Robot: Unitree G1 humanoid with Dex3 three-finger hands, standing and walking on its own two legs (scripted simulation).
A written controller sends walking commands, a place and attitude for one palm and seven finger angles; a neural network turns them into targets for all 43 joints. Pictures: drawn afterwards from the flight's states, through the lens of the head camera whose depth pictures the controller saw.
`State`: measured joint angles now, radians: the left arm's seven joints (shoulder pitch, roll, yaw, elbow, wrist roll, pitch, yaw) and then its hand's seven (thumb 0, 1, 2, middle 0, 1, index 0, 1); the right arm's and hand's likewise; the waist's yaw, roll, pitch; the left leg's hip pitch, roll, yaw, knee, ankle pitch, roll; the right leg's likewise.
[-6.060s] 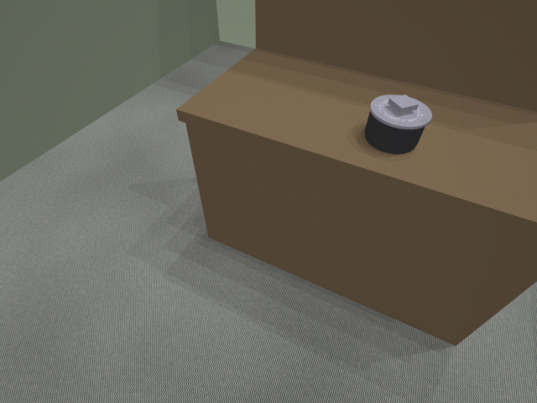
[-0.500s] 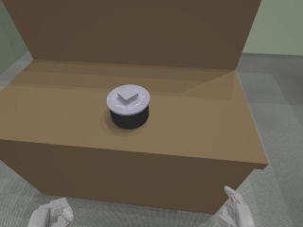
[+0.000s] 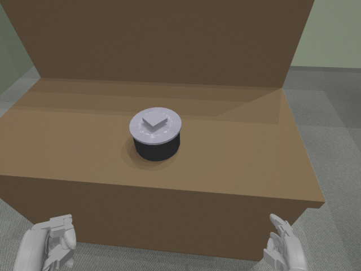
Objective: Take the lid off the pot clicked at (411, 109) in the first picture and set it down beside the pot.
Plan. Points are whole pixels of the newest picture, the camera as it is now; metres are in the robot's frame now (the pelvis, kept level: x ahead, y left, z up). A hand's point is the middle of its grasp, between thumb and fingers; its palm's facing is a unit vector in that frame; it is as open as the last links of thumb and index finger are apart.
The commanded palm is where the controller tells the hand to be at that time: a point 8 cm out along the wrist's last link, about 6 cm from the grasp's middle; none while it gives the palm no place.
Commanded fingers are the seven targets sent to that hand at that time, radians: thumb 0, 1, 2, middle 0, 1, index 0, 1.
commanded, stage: raise the hand higher, near the body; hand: left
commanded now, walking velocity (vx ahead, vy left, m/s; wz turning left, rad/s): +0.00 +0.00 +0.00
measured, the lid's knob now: (154, 119) +0.51 +0.15 +0.04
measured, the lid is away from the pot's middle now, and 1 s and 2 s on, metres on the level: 0.00 0.00 0.00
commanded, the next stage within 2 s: reach forward and open the fingers in 0.30 s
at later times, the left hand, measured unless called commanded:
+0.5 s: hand (58, 221) +0.17 +0.25 +0.10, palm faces +0.21 -0.58 -0.79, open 3.0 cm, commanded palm +0.14 +0.27 +0.13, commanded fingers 0.00 0.73 0.94 -1.22 -1.29 -1.22 -1.29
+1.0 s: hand (54, 210) +0.19 +0.26 +0.09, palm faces -0.23 -0.07 -0.97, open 5.3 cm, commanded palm +0.19 +0.26 +0.15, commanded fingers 0.00 -0.01 1.22 -0.91 -0.40 -0.91 -0.40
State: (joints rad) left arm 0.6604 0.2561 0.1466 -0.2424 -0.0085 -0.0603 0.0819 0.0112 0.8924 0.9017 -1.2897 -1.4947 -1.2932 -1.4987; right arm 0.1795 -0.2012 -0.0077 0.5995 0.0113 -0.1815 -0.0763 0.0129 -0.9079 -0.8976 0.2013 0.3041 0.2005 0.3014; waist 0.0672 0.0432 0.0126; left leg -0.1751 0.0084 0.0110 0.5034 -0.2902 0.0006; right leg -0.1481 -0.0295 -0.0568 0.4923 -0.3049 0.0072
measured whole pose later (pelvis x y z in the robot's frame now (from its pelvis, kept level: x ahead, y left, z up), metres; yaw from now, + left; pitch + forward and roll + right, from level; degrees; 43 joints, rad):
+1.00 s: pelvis -0.03 +0.00 +0.00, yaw +1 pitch -1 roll +0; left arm 0.25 0.62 0.09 -0.21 0.76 -0.03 -0.21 0.00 0.25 1.14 -1.03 -0.73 -1.04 -0.74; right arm 0.14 -0.29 0.00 0.56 0.04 0.05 -0.03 0.01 -0.91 -0.90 0.20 0.30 0.20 0.30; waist 0.07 0.13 0.02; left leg -0.23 0.01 -0.01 0.45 -0.21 0.00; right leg -0.19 -0.03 -0.07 0.43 -0.23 0.00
